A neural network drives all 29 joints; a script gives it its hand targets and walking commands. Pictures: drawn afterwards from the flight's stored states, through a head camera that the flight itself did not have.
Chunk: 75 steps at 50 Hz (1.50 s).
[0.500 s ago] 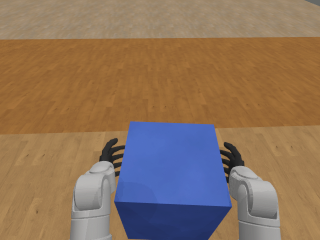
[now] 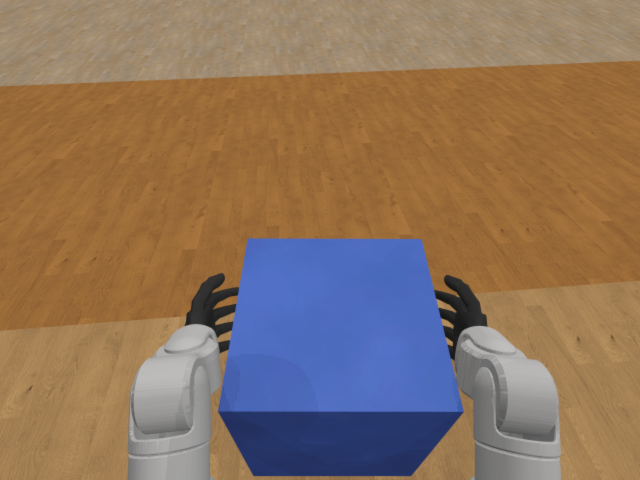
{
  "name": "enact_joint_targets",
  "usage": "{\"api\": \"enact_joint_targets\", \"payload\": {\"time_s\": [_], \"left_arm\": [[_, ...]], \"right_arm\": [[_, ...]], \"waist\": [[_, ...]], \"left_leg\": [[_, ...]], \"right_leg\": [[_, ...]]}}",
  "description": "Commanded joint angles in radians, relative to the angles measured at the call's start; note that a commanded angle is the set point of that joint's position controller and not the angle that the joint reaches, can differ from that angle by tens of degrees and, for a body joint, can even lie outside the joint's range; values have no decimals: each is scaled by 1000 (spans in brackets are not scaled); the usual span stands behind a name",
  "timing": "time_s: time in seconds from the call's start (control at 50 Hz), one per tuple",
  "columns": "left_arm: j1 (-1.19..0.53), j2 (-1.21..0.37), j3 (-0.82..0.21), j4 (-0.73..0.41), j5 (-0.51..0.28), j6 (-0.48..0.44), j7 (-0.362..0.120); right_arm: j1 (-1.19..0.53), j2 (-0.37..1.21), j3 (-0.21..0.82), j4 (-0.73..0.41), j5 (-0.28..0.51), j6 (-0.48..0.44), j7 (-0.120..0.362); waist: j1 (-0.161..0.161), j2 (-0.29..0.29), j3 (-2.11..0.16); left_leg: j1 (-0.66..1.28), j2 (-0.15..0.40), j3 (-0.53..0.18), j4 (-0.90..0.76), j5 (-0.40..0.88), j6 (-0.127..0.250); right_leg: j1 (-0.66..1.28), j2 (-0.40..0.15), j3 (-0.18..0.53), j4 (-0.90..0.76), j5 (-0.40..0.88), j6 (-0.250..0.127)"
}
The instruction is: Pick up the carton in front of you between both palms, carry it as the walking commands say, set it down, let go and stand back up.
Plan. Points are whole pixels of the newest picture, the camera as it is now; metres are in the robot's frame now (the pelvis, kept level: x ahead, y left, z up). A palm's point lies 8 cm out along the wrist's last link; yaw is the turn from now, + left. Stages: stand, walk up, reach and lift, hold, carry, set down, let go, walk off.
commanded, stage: carry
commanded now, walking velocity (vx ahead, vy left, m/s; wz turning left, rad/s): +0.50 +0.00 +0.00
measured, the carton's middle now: (333, 363) +0.27 -0.01 +0.02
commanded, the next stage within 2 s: none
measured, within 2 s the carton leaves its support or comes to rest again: neither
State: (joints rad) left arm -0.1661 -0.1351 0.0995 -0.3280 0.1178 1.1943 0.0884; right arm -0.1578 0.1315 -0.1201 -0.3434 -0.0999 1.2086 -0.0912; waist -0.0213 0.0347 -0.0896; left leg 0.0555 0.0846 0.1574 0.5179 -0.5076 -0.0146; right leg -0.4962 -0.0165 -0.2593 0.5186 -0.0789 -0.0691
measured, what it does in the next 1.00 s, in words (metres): walks ahead: left foot, then right foot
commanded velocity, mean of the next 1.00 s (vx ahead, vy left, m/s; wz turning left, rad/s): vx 0.50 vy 0.00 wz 0.00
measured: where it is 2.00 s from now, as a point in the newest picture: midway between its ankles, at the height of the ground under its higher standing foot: (312, 244)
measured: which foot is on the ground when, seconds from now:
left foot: down 0.00-0.02, up 0.04-0.48, down 0.50-0.98, up 1.00-1.00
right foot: down 0.00-0.52, up 0.54-0.96, down 0.98-1.00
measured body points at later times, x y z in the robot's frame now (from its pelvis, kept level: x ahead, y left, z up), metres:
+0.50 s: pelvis +0.34 +0.01 +0.00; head +0.33 +0.01 +0.45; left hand +0.62 +0.16 +0.10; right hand +0.61 -0.14 +0.10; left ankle +0.47 +0.10 -0.72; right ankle +0.13 -0.07 -0.71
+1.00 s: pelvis +0.68 -0.01 +0.00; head +0.68 -0.02 +0.45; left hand +0.98 +0.14 +0.11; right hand +0.98 -0.16 +0.11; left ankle +0.48 +0.09 -0.69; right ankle +0.80 -0.09 -0.72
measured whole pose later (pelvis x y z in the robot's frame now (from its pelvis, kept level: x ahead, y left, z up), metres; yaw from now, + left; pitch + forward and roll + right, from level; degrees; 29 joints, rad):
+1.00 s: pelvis +0.68 -0.01 +0.00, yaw +0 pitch +3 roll -1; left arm -0.29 -0.14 0.14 -0.34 0.10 1.21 0.10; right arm -0.27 0.11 -0.14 -0.36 -0.10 1.23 -0.09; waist 0.02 0.03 -0.06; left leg -0.03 0.09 0.18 0.67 -0.51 -0.01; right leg -0.50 -0.03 -0.23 0.57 -0.14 -0.09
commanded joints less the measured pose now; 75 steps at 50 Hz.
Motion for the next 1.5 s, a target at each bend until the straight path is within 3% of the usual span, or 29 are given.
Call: {"api": "enact_joint_targets", "payload": {"time_s": [0.0,0.02,0.08,0.18,0.36,0.42,0.46,0.48,0.5,0.52,0.54,0.58,0.62,0.68,0.76,0.86,0.94,0.96,0.98,1.0,1.06,1.1,1.22,1.34,1.38,1.42,1.44,1.46,1.48], "left_arm": [[-386,-889,-677,25,-360,-3,-249],[-400,-919,-694,3,-382,-6,-256],[-473,-991,-732,-44,-430,-28,-267],[-421,-978,-755,-62,-459,-45,-289],[-367,-831,-703,-108,-426,-5,-275],[-374,-799,-685,-101,-407,21,-263],[-401,-787,-681,-107,-407,36,-259],[-422,-779,-682,-110,-406,42,-258],[-463,-786,-694,-136,-416,54,-257],[-478,-787,-697,-129,-417,56,-260],[-481,-821,-704,-99,-419,50,-261],[-485,-879,-708,-93,-419,28,-264],[-475,-931,-715,-81,-414,10,-262],[-434,-949,-720,-75,-401,-12,-250],[-432,-918,-727,-109,-394,-11,-235],[-515,-820,-730,-124,-422,24,-233],[-587,-742,-695,-46,-427,46,-233],[-606,-729,-677,-23,-424,51,-231],[-645,-684,-653,14,-411,48,-229],[-675,-718,-655,36,-431,51,-229],[-856,-810,-679,42,-500,32,-236],[-962,-848,-682,69,-531,15,-238],[-1102,-854,-626,204,-547,-5,-226],[-1170,-884,-543,339,-511,-3,-216],[-1192,-906,-528,367,-502,-3,-214],[-1211,-931,-525,393,-500,-3,-213],[-1218,-938,-525,400,-497,-6,-212],[-1219,-968,-522,419,-500,0,-212],[-1229,-978,-506,426,-494,1,-210]], "right_arm": [[-487,862,743,-67,412,8,283],[-485,869,742,-41,398,1,281],[-477,956,739,-29,396,-32,276],[-371,989,745,-6,348,-74,248],[-404,867,759,-113,372,-30,227],[-419,826,743,-111,386,3,234],[-418,814,726,-88,388,16,238],[-426,808,716,-86,385,21,241],[-430,802,699,-55,370,18,246],[-423,833,701,-30,380,16,247],[-440,858,707,-44,392,15,249],[-467,925,726,-56,402,0,254],[-501,958,743,-78,419,-15,259],[-480,954,751,-97,428,-23,269],[-458,904,740,-115,428,-18,272],[-490,805,717,-96,399,6,252],[-605,724,708,-53,392,29,233],[-651,703,705,-37,391,35,229],[-701,731,719,-30,412,45,224],[-748,734,706,3,415,44,221],[-864,812,688,61,435,21,208],[-944,841,684,98,438,4,196],[-1087,851,642,230,435,-21,162],[-1174,887,565,351,439,-13,171],[-1192,901,536,381,438,-8,180],[-1175,910,501,425,429,-7,190],[-1165,906,484,434,424,-7,198],[-1172,884,464,454,413,-8,202],[-1175,897,458,465,416,-12,206]], "waist": [[57,-330,-344],[45,-224,-306],[35,-41,-268],[36,-128,-256],[48,-176,-91],[43,-191,-83],[17,-164,-173],[-6,-111,-240],[-13,133,-336],[-12,279,-333],[-5,196,-320],[-2,11,-303],[9,20,-303],[10,70,-273],[6,98,-199],[-3,118,-121],[51,63,-231],[89,-43,-306],[90,-317,-375],[97,-325,-344],[72,-90,-316],[60,-110,-335],[74,-140,-300],[100,-168,-257],[79,-177,-261],[4,-111,-340],[-22,-28,-392],[-2,165,-459],[-37,290,-474]], "left_leg": [[-631,-127,-10,693,129,-13],[-702,-65,-142,829,63,25],[-681,48,-170,716,198,50],[-663,27,-81,440,269,19],[-696,-25,52,59,457,32],[-565,-52,90,-5,462,62],[-271,-129,157,-56,405,68],[-50,-48,53,-63,338,71],[179,244,-441,-146,148,213],[243,341,-707,-300,267,286],[228,335,-604,-268,419,284],[107,279,-405,-232,597,213],[27,241,-280,-270,541,158],[-3,207,-177,-314,511,157],[20,157,-74,-308,612,150],[26,137,-15,-265,729,132],[-65,67,90,129,866,70],[-225,46,79,377,603,49],[-552,-98,19,671,243,4],[-711,-117,-109,822,15,24],[-753,-4,-177,811,135,73],[-697,5,-159,714,189,68],[-775,-8,-97,396,269,44],[-664,-78,-16,44,520,71],[-560,-95,-10,-34,548,98],[-259,-124,30,-115,570,93],[-50,-9,-93,-40,581,81],[174,239,-507,-3,723,181],[279,290,-703,-78,661,296]], "right_leg": [[775,-412,816,-306,-383,-166],[733,-438,801,-323,-291,-190],[553,-341,518,-299,-54,-102],[540,-276,300,-346,8,-64],[624,-216,134,-312,296,-53],[629,-219,90,-226,482,-26],[549,-171,4,32,576,15],[391,-149,17,216,369,38],[95,-50,47,536,103,84],[-120,57,131,734,-383,88],[-179,-10,231,849,-394,60],[-170,-94,266,782,-297,30],[-110,-111,248,647,-216,34],[-113,-93,189,480,-174,58],[-144,-75,116,234,-70,74],[-68,-30,50,43,40,37],[338,58,-27,-45,-48,11],[530,-99,178,-62,-176,6],[738,-365,698,-175,-303,-150],[746,-382,807,-264,-243,-191],[608,-317,518,-174,77,-139],[535,-281,414,-191,37,-111],[575,-238,285,-187,165,-144],[635,-171,179,-86,357,-86],[644,-175,168,-8,444,-54],[562,-123,92,249,422,6],[378,-101,120,438,143,20],[85,16,155,631,-304,49],[-130,93,225,820,-488,52]]}}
